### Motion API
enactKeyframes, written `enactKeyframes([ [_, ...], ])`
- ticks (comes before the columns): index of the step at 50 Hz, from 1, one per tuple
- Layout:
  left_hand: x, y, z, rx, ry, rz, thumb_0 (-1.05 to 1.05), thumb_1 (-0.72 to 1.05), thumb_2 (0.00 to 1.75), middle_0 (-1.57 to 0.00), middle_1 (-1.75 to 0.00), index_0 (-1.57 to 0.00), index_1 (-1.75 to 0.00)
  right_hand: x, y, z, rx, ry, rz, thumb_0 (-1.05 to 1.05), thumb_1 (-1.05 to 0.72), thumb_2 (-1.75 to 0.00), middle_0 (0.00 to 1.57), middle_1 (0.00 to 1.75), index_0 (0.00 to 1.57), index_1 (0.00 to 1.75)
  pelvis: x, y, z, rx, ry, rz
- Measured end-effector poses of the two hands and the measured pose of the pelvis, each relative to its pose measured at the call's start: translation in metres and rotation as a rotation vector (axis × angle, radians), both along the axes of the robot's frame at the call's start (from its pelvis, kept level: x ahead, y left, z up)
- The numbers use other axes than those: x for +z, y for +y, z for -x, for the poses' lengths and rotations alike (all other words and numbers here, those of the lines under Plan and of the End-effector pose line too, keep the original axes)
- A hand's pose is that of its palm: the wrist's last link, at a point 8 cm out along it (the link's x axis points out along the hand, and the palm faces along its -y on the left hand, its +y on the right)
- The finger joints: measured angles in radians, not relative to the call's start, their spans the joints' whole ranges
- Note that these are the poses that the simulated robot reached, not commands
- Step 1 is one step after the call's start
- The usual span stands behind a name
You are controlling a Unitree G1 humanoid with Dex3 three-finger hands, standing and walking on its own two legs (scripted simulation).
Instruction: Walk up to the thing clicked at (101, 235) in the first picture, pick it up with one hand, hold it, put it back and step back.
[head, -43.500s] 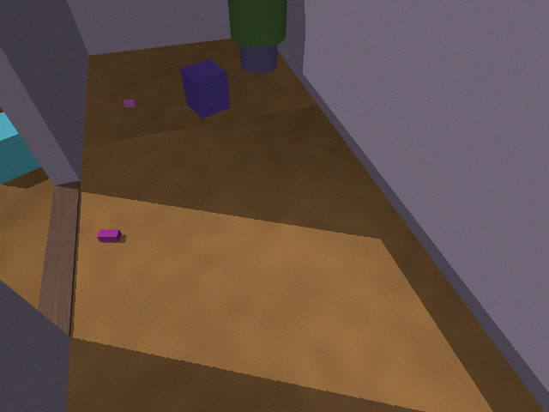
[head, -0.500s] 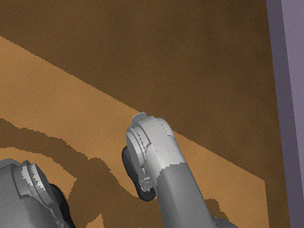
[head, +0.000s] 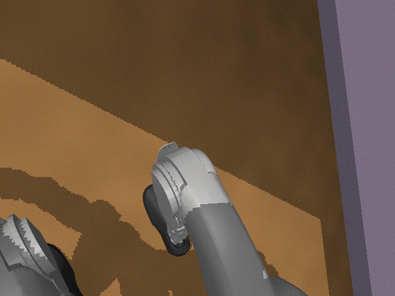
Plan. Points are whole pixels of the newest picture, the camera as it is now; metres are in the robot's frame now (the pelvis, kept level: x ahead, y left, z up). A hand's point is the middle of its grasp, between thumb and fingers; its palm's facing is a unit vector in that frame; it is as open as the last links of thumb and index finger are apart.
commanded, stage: rest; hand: left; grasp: from above
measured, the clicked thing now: out of the picture +0.44 +0.36 -0.29
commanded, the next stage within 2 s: open in 0.24 s
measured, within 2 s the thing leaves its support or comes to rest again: neither
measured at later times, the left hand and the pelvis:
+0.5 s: hand out of the picture +0.43 +0.33 -0.24, palm faces -0.14 -0.39 -0.91, open 7.7 cm; pelvis -0.01 +0.00 +0.00, yaw -1 degrees
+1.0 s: hand out of the picture +0.44 +0.33 -0.26, palm faces -0.12 -0.41 -0.91, open 11.8 cm; pelvis +0.00 +0.00 +0.01, yaw -2 degrees
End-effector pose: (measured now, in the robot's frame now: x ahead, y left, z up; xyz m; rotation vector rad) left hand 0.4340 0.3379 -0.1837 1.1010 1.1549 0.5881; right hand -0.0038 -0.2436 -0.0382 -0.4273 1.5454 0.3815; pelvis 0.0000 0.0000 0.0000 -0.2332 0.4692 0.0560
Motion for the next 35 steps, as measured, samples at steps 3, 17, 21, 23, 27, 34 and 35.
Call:
enactKeyframes([
  [3, 0.0, 0.0, 0.0, 0.001, 0.0, -0.005, -0.08, 0.17, 0.25, -0.65, -0.19, -1.25, -0.48, 0.002, 0.002, 0.002, 0.004, -0.001, -0.004, 0.0, -0.92, -0.91, 0.2, 0.3, 0.19, 0.3, 0.001, 0.0, 0.001, -0.001, -0.006, 0.003],
  [17, 0.0, 0.0, -0.001, 0.018, -0.003, -0.007, -0.07, 0.17, 0.25, -0.66, -0.19, -1.2, -0.46, 0.011, 0.003, 0.009, 0.024, -0.014, 0.002, 0.0, -0.92, -0.9, 0.2, 0.3, 0.19, 0.3, 0.003, 0.0, 0.005, -0.007, -0.029, 0.011],
  [21, 0.0, 0.0, -0.001, 0.02, -0.005, -0.006, -0.07, 0.16, 0.27, -0.66, -0.2, -1.16, -0.46, 0.012, 0.002, 0.009, 0.027, -0.021, 0.008, 0.0, -0.91, -0.9, 0.2, 0.3, 0.19, 0.3, 0.003, 0.0, 0.006, -0.009, -0.034, 0.014],
  [23, 0.0, 0.0, -0.001, 0.021, -0.007, -0.006, -0.06, 0.15, 0.29, -0.64, -0.22, -1.11, -0.46, 0.013, 0.002, 0.009, 0.029, -0.024, 0.011, 0.0, -0.91, -0.9, 0.2, 0.3, 0.19, 0.3, 0.004, 0.0, 0.007, -0.009, -0.035, 0.016],
  [27, -0.001, 0.0, -0.001, 0.024, -0.013, -0.007, -0.05, 0.1, 0.37, -0.62, -0.3, -0.97, -0.49, 0.016, 0.002, 0.008, 0.035, -0.025, 0.014, 0.0, -0.91, -0.9, 0.2, 0.3, 0.19, 0.3, 0.006, -0.001, 0.007, -0.01, -0.036, 0.018],
  [34, -0.005, 0.001, -0.003, 0.029, -0.019, -0.001, -0.03, 0.01, 0.52, -0.56, -0.43, -0.75, -0.56, 0.021, 0.003, 0.006, 0.042, -0.021, 0.021, 0.0, -0.91, -0.9, 0.2, 0.3, 0.19, 0.3, 0.008, 0.0, 0.007, -0.011, -0.032, 0.023],
  [35, -0.005, 0.001, -0.003, 0.029, -0.019, -0.001, -0.02, -0.01, 0.54, -0.56, -0.45, -0.72, -0.57, 0.021, 0.003, 0.006, 0.042, -0.02, 0.022, 0.0, -0.91, -0.9, 0.2, 0.3, 0.19, 0.3, 0.009, 0.0, 0.007, -0.011, -0.032, 0.024],
])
